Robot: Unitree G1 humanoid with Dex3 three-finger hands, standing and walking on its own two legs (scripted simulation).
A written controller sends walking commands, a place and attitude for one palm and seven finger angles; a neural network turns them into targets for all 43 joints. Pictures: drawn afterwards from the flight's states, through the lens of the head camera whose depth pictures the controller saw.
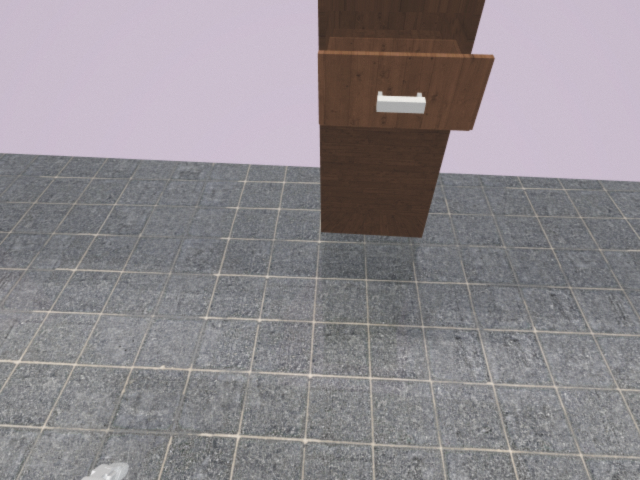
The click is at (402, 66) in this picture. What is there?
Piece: drawer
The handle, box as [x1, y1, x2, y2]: [376, 91, 425, 113]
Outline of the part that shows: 378,91 376,111 423,113 425,100 424,97 421,96 421,93 417,93 416,97 382,96 381,91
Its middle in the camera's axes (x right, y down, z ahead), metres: +0.19 -0.33 +0.92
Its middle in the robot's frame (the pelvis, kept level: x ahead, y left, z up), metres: +0.92 -0.14 +0.03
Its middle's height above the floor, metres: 0.80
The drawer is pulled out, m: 0.28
